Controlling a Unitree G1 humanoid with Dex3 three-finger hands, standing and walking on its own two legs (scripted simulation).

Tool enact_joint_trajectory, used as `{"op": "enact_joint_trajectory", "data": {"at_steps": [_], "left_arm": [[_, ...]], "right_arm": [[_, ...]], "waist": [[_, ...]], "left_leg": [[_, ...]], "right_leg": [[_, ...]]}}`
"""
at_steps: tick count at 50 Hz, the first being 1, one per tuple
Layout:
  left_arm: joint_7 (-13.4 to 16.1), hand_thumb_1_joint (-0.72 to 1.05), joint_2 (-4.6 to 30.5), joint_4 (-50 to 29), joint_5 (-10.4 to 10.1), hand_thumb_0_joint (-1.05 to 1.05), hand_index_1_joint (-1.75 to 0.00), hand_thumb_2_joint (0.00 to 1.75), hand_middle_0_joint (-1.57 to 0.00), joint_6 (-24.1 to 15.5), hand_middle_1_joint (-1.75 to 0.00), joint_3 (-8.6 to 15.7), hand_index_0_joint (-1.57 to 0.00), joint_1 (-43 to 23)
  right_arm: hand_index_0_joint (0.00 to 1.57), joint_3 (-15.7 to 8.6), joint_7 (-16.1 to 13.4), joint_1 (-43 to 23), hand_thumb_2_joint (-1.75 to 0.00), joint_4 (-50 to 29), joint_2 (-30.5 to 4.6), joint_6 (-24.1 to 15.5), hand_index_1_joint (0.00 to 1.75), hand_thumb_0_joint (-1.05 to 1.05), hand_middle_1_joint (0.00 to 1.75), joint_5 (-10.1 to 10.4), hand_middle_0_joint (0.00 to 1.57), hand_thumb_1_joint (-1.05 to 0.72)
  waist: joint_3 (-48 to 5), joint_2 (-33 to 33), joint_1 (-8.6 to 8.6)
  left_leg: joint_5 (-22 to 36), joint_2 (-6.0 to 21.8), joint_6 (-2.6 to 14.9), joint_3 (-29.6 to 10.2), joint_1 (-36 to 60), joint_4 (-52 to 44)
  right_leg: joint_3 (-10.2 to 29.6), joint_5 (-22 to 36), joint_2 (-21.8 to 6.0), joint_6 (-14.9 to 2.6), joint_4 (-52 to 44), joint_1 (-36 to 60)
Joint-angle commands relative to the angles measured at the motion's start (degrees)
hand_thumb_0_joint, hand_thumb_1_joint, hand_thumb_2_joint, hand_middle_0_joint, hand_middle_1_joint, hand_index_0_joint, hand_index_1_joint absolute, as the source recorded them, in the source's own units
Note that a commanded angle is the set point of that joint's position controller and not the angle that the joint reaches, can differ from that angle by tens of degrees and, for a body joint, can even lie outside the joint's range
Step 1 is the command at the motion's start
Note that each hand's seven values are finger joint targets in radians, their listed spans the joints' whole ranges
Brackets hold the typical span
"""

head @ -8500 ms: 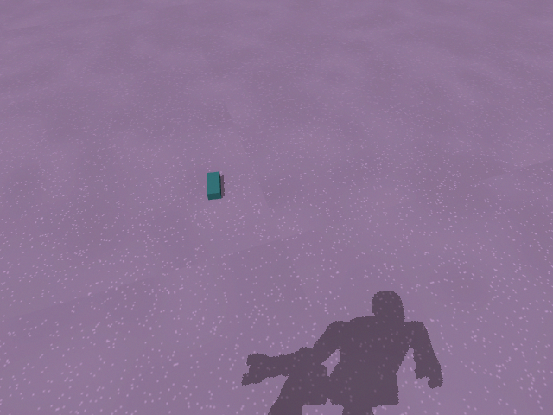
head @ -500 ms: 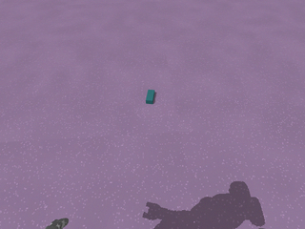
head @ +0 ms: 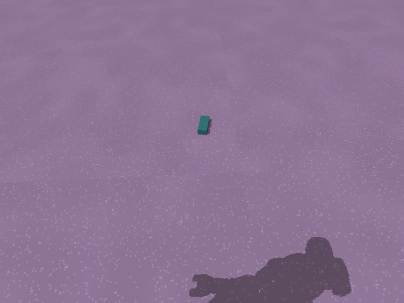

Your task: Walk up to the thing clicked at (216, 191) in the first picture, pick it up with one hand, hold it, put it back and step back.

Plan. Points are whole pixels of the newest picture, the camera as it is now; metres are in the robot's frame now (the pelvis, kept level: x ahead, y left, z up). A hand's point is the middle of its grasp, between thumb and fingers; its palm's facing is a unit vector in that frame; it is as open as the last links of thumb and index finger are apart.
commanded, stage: stand
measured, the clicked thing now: (203, 125) +1.30 +0.03 -0.76
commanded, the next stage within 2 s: none
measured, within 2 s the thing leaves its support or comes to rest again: neither
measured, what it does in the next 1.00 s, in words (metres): stands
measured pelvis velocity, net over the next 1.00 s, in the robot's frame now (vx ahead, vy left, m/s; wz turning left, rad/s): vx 0.02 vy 0.00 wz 0.03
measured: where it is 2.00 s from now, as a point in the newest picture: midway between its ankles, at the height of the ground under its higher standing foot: outside the picture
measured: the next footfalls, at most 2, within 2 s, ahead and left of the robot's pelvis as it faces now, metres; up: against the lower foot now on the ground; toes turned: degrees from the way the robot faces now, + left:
none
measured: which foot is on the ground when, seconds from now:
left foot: down 0.00-1.00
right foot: down 0.00-1.00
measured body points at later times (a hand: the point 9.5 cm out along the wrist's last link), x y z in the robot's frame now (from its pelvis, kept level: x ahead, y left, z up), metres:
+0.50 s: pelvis +0.01 +0.00 +0.00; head +0.03 +0.00 +0.45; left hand +0.08 +0.31 -0.13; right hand +0.09 -0.30 -0.13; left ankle +0.01 +0.14 -0.75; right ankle +0.02 -0.14 -0.75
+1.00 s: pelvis +0.02 +0.00 +0.00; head +0.03 +0.00 +0.45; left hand +0.09 +0.31 -0.13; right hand +0.10 -0.30 -0.13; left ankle +0.01 +0.14 -0.75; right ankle +0.02 -0.14 -0.75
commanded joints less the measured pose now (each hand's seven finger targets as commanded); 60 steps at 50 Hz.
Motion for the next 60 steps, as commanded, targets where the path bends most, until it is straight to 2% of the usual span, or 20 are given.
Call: {"op": "enact_joint_trajectory", "data": {"at_steps": [1,4,8,9,11,16,22,27,31,36,38,49,57,60], "left_arm": [[0.65,0.9,12.56,-3.33,-0.26,0.0,-0.3,0.9,-0.2,-1.31,-0.3,2.14,-0.2,-2.71],[0.71,0.9,12.6,-3.28,-0.4,0.0,-0.3,0.9,-0.2,-1.29,-0.3,2.17,-0.2,-2.67],[0.7,0.9,12.54,-3.15,-0.3,0.0,-0.3,0.9,-0.2,-1.17,-0.3,2.18,-0.2,-2.03],[0.65,0.9,12.65,-3.12,-0.29,0.0,-0.3,0.9,-0.2,-1.12,-0.3,2.22,-0.2,-1.6],[0.64,0.9,12.32,-3.27,-0.3,0.0,-0.3,0.9,-0.2,-1.33,-0.3,2.19,-0.2,-1.21],[0.77,0.9,12.61,-3.45,-0.27,0.0,-0.3,0.9,-0.2,-1.2,-0.3,2.27,-0.2,-1.75],[0.7,0.9,12.46,-3.53,-0.3,0.0,-0.3,0.9,-0.2,-0.98,-0.3,2.24,-0.2,-1.25],[0.79,0.9,12.19,-3.8,-0.33,0.0,-0.3,0.9,-0.2,-1.09,-0.3,2.18,-0.2,-1.06],[0.8,0.9,12.11,-3.89,-0.45,0.0,-0.3,0.9,-0.2,-0.93,-0.3,2.2,-0.2,-1.29],[0.98,0.9,12.35,-4.08,-0.39,0.0,-0.3,0.9,-0.2,-1.05,-0.3,2.3,-0.2,-1.27],[0.99,0.9,12.1,-4.17,-0.37,0.0,-0.3,0.9,-0.2,-1.05,-0.3,2.18,-0.2,-1.17],[0.91,0.9,12.23,-4.41,-0.28,0.0,-0.3,0.9,-0.2,-0.71,-0.3,2.3,-0.2,-1.63],[0.91,0.9,12.37,-4.65,-0.29,0.0,-0.3,0.9,-0.2,-0.91,-0.3,2.3,-0.2,-1.4],[0.91,0.9,11.98,-4.74,-0.2,0.0,-0.3,0.9,-0.2,-0.97,-0.3,2.15,-0.2,-0.95]], "right_arm": [[0.2,-2.19,-0.55,-2.51,-0.9,-2.98,-12.39,-1.47,0.3,0.0,0.3,0.24,0.2,-0.9],[0.2,-2.19,-0.54,-2.85,-0.9,-2.96,-12.56,-1.49,0.3,0.0,0.3,0.23,0.2,-0.9],[0.2,-2.19,-0.52,-2.44,-0.9,-2.72,-12.5,-1.28,0.3,0.0,0.3,0.26,0.2,-0.9],[0.2,-2.24,-0.55,-2.65,-0.9,-2.84,-12.43,-1.31,0.3,0.0,0.3,0.23,0.2,-0.9],[0.2,-2.12,-0.54,-2.24,-0.9,-2.82,-12.44,-1.5,0.3,0.0,0.3,0.34,0.2,-0.9],[0.2,-2.02,-0.66,-2.33,-0.9,-3.04,-12.19,-1.38,0.3,0.0,0.3,0.36,0.2,-0.9],[0.2,-1.89,-0.68,-2.07,-0.9,-2.88,-12.13,-1.24,0.3,0.0,0.3,0.31,0.2,-0.9],[0.2,-2.02,-0.71,-2.11,-0.9,-2.97,-12.69,-1.41,0.3,0.0,0.3,0.4,0.2,-0.9],[0.2,-1.95,-0.86,-1.85,-0.9,-2.91,-12.6,-1.45,0.3,0.0,0.3,0.35,0.2,-0.9],[0.2,-2.05,-0.99,-1.36,-0.9,-3.1,-12.58,-1.38,0.3,0.0,0.3,0.48,0.2,-0.9],[0.2,-2.04,-1.0,-1.69,-0.9,-3.18,-12.56,-1.4,0.3,0.0,0.3,0.48,0.2,-0.9],[0.2,-1.98,-0.98,-1.72,-0.9,-3.32,-12.27,-1.28,0.3,0.0,0.3,0.34,0.2,-0.9],[0.2,-2.2,-0.78,-1.52,-0.9,-3.45,-12.22,-1.19,0.3,0.0,0.3,0.38,0.2,-0.9],[0.2,-2.28,-0.78,-2.1,-0.9,-3.64,-12.39,-1.18,0.3,0.0,0.3,0.39,0.2,-0.9]], "waist": [[-5.16,-0.07,-0.23],[-5.19,-0.11,-0.08],[-4.04,-0.16,0.03],[-4.26,-0.19,0.09],[-5.14,0.14,0.09],[-5.67,-0.58,-0.06],[-4.22,0.06,0.12],[-6.62,0.21,0.24],[-6.2,0.45,0.35],[-7.55,-0.3,0.06],[-7.29,0.18,0.11],[-4.79,0.54,0.17],[-5.42,-0.69,0.13],[-5.41,-0.1,0.22]], "left_leg": [[0.32,5.75,2.67,-4.82,1.6,-4.08],[1.1,5.73,2.62,-5.04,1.48,-4.17],[-1.86,5.31,2.56,-5.17,0.64,-4.6],[-1.46,5.33,2.69,-4.9,1.12,-4.33],[2.87,5.54,2.73,-4.95,1.57,-3.81],[3.67,5.6,2.65,-5.02,2.02,-3.46],[-0.06,5.42,2.52,-5.2,1.21,-4.27],[6.76,5.66,2.67,-5.06,2.45,-2.99],[7.5,5.48,2.61,-4.88,1.68,-3.24],[12.42,5.91,2.65,-4.8,3.55,-2.14],[12.73,5.78,2.49,-4.82,3.82,-2.09],[5.66,5.46,2.42,-5.12,1.56,-4.11],[4.61,5.11,2.61,-5.14,1.87,-3.93],[6.41,5.35,2.78,-5.07,3.12,-2.97]], "right_leg": [[3.82,6.24,-5.97,-2.1,-3.88,-0.45],[3.5,6.1,-5.97,-2.1,-3.64,-0.21],[3.49,2.34,-5.8,-2.17,-4.65,-1.2],[3.8,3.71,-6.05,-2.36,-4.73,-1.19],[3.54,8.02,-6.38,-2.23,-3.96,0.19],[2.92,7.78,-6.27,-2.23,-3.75,0.44],[3.08,3.85,-6.13,-2.32,-4.35,-0.99],[2.73,10.3,-6.58,-2.36,-3.25,1.63],[2.53,11.06,-6.62,-2.32,-3.4,2.29],[1.87,14.92,-6.88,-2.14,-2.52,3.3],[1.61,14.96,-6.78,-2.05,-2.82,2.98],[1.76,7.96,-6.5,-2.08,-3.96,1.87],[1.77,6.58,-6.41,-2.23,-4.51,1.41],[1.94,8.57,-6.63,-2.34,-4.33,0.68]]}}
